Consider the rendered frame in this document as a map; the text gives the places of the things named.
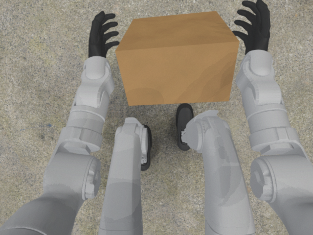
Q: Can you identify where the carton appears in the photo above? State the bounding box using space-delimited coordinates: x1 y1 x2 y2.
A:
115 11 240 106

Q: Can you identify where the robot right foot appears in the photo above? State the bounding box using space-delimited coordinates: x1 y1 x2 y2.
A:
176 103 194 151

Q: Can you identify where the left robot shin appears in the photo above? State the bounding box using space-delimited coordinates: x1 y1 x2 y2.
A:
115 117 147 163

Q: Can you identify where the left robot forearm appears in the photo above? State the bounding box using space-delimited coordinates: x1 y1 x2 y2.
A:
43 56 115 189

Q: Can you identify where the robot left hand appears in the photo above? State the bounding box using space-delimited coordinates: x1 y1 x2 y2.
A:
89 11 120 58

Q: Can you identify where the left robot upper arm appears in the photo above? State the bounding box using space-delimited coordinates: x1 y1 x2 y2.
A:
0 152 101 235

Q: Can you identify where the robot right hand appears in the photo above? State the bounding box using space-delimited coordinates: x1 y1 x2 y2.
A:
232 0 270 55

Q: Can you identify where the right robot forearm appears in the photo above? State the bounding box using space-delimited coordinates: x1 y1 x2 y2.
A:
235 50 313 167

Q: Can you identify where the right robot upper arm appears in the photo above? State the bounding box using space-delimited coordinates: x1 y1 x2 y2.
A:
250 154 313 235

